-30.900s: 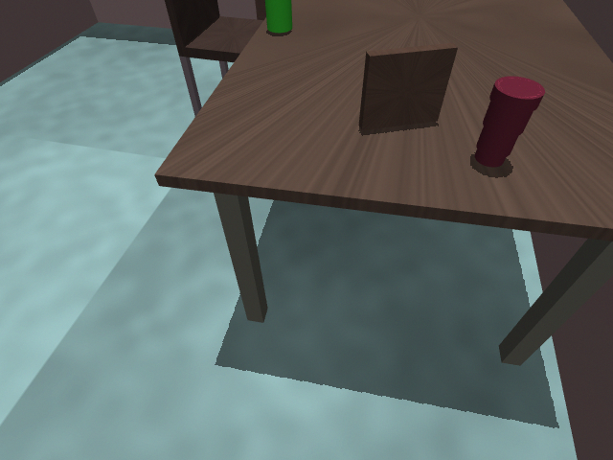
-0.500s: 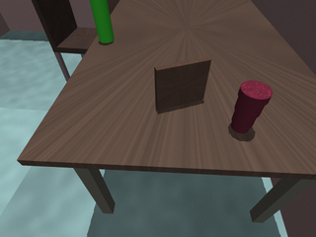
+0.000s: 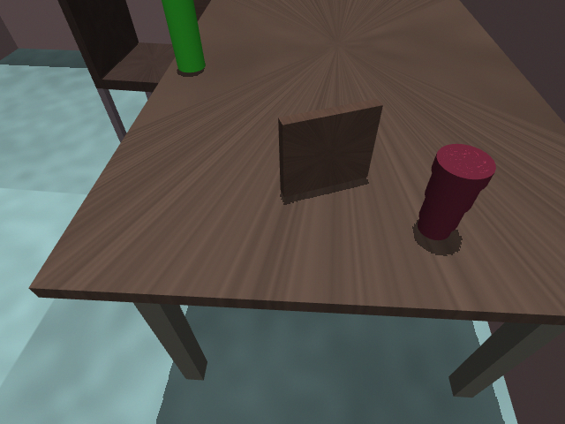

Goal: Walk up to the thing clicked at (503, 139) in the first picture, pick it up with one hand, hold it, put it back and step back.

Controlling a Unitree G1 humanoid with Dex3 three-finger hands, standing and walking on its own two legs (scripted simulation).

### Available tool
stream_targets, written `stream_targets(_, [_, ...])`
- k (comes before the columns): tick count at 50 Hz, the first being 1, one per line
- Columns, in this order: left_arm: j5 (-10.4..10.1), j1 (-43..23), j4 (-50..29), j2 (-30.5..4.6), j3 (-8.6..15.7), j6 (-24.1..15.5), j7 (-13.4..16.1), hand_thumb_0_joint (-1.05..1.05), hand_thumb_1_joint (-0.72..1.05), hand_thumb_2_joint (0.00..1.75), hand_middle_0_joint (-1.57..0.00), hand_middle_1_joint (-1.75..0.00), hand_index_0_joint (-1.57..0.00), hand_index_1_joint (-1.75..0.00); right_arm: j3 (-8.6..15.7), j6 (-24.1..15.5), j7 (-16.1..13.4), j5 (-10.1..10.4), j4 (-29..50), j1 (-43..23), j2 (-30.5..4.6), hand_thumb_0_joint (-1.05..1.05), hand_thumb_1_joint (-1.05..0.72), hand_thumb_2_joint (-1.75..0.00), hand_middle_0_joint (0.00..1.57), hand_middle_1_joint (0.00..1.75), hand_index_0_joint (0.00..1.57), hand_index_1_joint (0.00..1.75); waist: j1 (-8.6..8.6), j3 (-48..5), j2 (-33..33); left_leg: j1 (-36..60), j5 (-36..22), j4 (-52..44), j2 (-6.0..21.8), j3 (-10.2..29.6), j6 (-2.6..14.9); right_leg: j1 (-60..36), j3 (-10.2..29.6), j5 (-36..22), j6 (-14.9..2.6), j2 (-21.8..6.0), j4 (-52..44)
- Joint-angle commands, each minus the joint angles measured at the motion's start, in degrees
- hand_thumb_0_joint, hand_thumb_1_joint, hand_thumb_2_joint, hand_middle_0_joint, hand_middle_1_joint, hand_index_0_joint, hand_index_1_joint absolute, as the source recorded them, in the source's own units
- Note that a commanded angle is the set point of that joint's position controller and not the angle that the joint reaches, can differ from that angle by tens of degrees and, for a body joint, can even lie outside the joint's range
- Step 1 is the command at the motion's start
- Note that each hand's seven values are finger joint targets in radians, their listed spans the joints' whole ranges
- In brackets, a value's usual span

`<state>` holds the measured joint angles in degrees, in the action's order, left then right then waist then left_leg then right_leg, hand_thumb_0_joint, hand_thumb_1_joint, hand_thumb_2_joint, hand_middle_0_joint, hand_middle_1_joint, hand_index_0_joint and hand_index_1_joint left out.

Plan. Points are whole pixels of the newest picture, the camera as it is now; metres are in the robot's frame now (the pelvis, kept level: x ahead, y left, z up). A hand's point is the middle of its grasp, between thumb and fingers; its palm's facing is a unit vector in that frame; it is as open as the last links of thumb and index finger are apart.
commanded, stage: stand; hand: right
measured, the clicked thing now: (448, 197) +0.48 -0.24 +0.05
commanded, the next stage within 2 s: none
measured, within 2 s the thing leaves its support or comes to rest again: neither
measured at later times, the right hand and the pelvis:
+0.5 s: hand out of the picture +0.08 -0.25 -0.16, palm faces -0.05 +0.93 -0.35, open 7.5 cm; pelvis +0.01 +0.00 +0.00, yaw +0 degrees
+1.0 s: hand out of the picture +0.08 -0.25 -0.16, palm faces -0.05 +0.93 -0.35, open 7.4 cm; pelvis +0.01 +0.00 +0.00, yaw +1 degrees
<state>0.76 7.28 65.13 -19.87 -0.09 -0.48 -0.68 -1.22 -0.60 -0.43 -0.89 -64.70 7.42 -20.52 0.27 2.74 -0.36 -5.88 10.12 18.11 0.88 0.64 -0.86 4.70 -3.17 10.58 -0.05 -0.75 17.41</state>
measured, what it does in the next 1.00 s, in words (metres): stands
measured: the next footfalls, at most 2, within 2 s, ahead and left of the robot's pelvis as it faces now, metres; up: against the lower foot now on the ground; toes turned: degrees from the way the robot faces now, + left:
none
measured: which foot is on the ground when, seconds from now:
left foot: down 0.00-1.00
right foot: down 0.00-1.00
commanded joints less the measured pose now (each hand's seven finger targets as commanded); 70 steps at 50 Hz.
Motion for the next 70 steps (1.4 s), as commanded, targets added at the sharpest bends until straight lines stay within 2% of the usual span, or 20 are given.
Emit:
stream_targets(1, [0.0, -1.9, -3.1, -12.2, 2.3, -0.9, 1.1, 0.0, 0.9, 0.9, -0.2, -0.3, -0.2, -0.3, 2.1, -1.4, -0.6, 0.3, 3.4, -1.8, -12.1, 0.0, -0.59, -0.9, 0.2, 0.3, 0.2, 0.3, -0.03, -4.8, 0.7, 0.1, -12.1, -2.1, 7.0, 5.5, 2.36, -1.6, 5.9, -9.9, -1.21, -7.4, -2.0])
stream_targets(3, [-0.3, -1.5, -3.0, -12.0, 2.2, -0.9, 1.2, 0.0, 0.9, 0.9, -0.2, -0.3, -0.2, -0.3, 2.1, -1.3, -0.6, 0.3, 3.2, -1.9, -12.2, 0.0, -0.75, -0.9, 0.2, 0.3, 0.2, 0.3, 0.12, -4.0, 0.3, 0.2, -11.9, -2.4, 6.8, 5.6, 2.04, -1.0, 5.8, -9.1, -0.96, -7.3, -2.4])
stream_targets(5, [-0.2, -1.6, -3.0, -11.8, 2.2, -1.0, 1.2, 0.0, 0.9, 0.9, -0.2, -0.3, -0.2, -0.3, 2.2, -1.3, -0.6, 0.3, 3.3, -2.1, -12.3, 0.0, -0.9, -0.9, 0.2, 0.3, 0.2, 0.3, 0.08, -4.4, 0.2, 0.3, -12.5, -1.8, 6.8, 5.4, 2.21, -1.6, 5.9, -10.8, -0.91, -7.4, -2.4])
stream_targets(11, [-0.2, -2.3, -3.2, -12.0, 2.4, -0.8, 1.2, 0.0, 0.9, 0.9, -0.2, -0.3, -0.2, -0.3, 2.2, -1.2, -0.6, 0.3, 3.3, -2.0, -12.0, 0.0, -0.9, -0.9, 0.2, 0.3, 0.2, 0.3, -0.06, -3.3, 0.2, -0.9, -10.0, -2.6, 6.6, 5.3, 1.97, -1.7, 6.0, -8.4, -0.99, -7.4, -3.1])
stream_targets(16, [-0.1, -2.2, -3.3, -11.7, 2.5, -0.9, 1.2, 0.0, 0.9, 0.9, -0.2, -0.3, -0.2, -0.3, 2.2, -1.3, -0.7, 0.3, 3.4, -2.1, -12.0, 0.0, -0.9, -0.9, 0.2, 0.3, 0.2, 0.3, 0.15, -4.6, 0.1, -0.2, -13.7, -2.0, 6.9, 5.3, 2.22, -3.2, 5.8, -12.2, -1.01, -7.8, -2.3])
stream_targets(18, [-0.1, -2.3, -3.2, -12.1, 2.5, -0.9, 1.3, 0.0, 0.9, 0.9, -0.2, -0.3, -0.2, -0.3, 2.3, -1.2, -0.7, 0.4, 3.6, -2.2, -11.8, 0.0, -0.9, -0.9, 0.2, 0.3, 0.2, 0.3, -0.06, -3.8, 0.6, -0.3, -12.0, -2.5, 6.7, 5.5, 2.15, -2.2, 5.4, -9.7, -0.91, -7.4, -2.6])
stream_targets(25, [0.0, -2.5, -3.2, -12.1, 2.7, -0.9, 1.2, 0.0, 0.9, 0.9, -0.2, -0.3, -0.2, -0.3, 2.3, -1.2, -0.6, 0.4, 3.7, -2.2, -11.8, 0.0, -0.9, -0.9, 0.2, 0.3, 0.2, 0.3, -0.13, -3.8, 0.4, -0.4, -10.3, -2.9, 6.5, 5.6, 2.03, -1.9, 5.5, -8.1, -0.96, -7.4, -3.0])
stream_targets(33, [-0.1, -2.3, -3.4, -11.9, 2.6, -1.0, 1.2, 0.0, 0.9, 0.9, -0.2, -0.3, -0.2, -0.3, 2.2, -1.2, -0.6, 0.3, 3.7, -2.3, -11.8, 0.0, -0.9, -0.9, 0.2, 0.3, 0.2, 0.3, 0.06, -4.2, 0.0, -0.5, -11.1, -2.4, 6.7, 5.6, 2.2, -2.4, 5.5, -9.5, -0.97, -7.7, -2.8])
stream_targets(35, [-0.1, -2.1, -3.2, -12.1, 2.6, -1.0, 1.3, 0.0, 0.9, 0.9, -0.2, -0.3, -0.2, -0.3, 2.3, -1.1, -0.6, 0.4, 3.7, -2.6, -11.8, 0.0, -0.9, -0.9, 0.2, 0.3, 0.2, 0.3, 0.05, -3.5, 0.6, -0.1, -9.6, -2.6, 6.5, 5.8, 2.03, -1.3, 5.4, -7.1, -0.88, -7.4, -3.3])
stream_targets(38, [-0.1, -2.2, -3.5, -12.1, 2.5, -1.2, 1.3, 0.0, 0.9, 0.9, -0.2, -0.3, -0.2, -0.3, 2.4, -1.1, -0.6, 0.3, 3.5, -2.2, -12.0, 0.0, -0.9, -0.9, 0.2, 0.3, 0.2, 0.3, -0.03, -4.4, 0.4, 0.2, -11.5, -2.0, 6.7, 5.7, 2.07, -1.9, 5.6, -9.5, -1.0, -7.7, -3.2])
stream_targets(42, [-0.1, -2.2, -3.3, -12.0, 2.6, -1.1, 1.3, 0.0, 0.9, 0.9, -0.2, -0.3, -0.2, -0.3, 2.3, -1.0, -0.6, 0.4, 3.5, -2.2, -11.8, 0.0, -0.9, -0.9, 0.2, 0.3, 0.2, 0.3, -0.13, -3.8, 0.3, -0.5, -10.3, -2.4, 6.4, 5.7, 1.99, -2.0, 5.6, -8.7, -0.93, -7.6, -3.3])
stream_targets(46, [0.0, -2.2, -3.5, -12.0, 2.5, -1.1, 1.3, 0.0, 0.9, 0.9, -0.2, -0.3, -0.2, -0.3, 2.3, -1.1, -0.6, 0.3, 3.7, -2.2, -11.7, 0.0, -0.9, -0.9, 0.2, 0.3, 0.2, 0.3, -0.15, -4.6, 0.4, -0.2, -12.4, -2.1, 6.5, 5.5, 2.14, -2.5, 5.4, -10.4, -1.0, -7.7, -2.8])
stream_targets(50, [0.0, -2.0, -3.4, -12.0, 2.4, -1.2, 1.3, 0.0, 0.9, 0.9, -0.2, -0.3, -0.2, -0.3, 2.3, -1.2, -0.6, 0.4, 3.6, -2.3, -11.8, 0.0, -0.9, -0.9, 0.2, 0.3, 0.2, 0.3, -0.02, -4.5, 0.6, 0.6, -12.9, -1.9, 6.8, 5.6, 2.3, -2.2, 5.3, -10.5, -0.94, -7.8, -2.7])
stream_targets(52, [-0.1, -2.1, -3.5, -12.0, 2.5, -1.1, 1.3, 0.0, 0.9, 0.9, -0.2, -0.3, -0.2, -0.3, 2.3, -1.1, -0.6, 0.4, 3.5, -2.2, -12.0, 0.0, -0.9, -0.9, 0.2, 0.3, 0.2, 0.3, -0.04, -3.8, -0.1, 0.0, -10.8, -2.4, 6.5, 5.6, 2.1, -1.7, 5.4, -8.7, -0.94, -7.6, -3.2])
stream_targets(55, [-0.2, -2.1, -3.6, -12.0, 2.6, -1.1, 1.3, 0.0, 0.9, 0.9, -0.2, -0.3, -0.2, -0.3, 2.4, -1.2, -0.6, 0.3, 3.6, -2.3, -11.9, 0.0, -0.9, -0.9, 0.2, 0.3, 0.2, 0.3, 0.08, -4.2, 0.1, 0.0, -12.8, -2.2, 6.7, 5.7, 2.13, -2.5, 5.2, -9.8, -0.98, -7.7, -2.7])
stream_targets(70, [0.0, -2.0, -3.9, -11.9, 2.4, -1.1, 1.3, 0.0, 0.9, 0.9, -0.2, -0.3, -0.2, -0.3, 2.4, -1.2, -0.5, 0.4, 3.8, -2.6, -11.8, 0.0, -0.9, -0.9, 0.2, 0.3, 0.2, 0.3, -0.01, -4.1, 0.4, 0.6, -12.7, -2.1, 6.6, 5.6, 2.21, -1.7, 5.0, -9.9, -0.98, -7.7, -2.8])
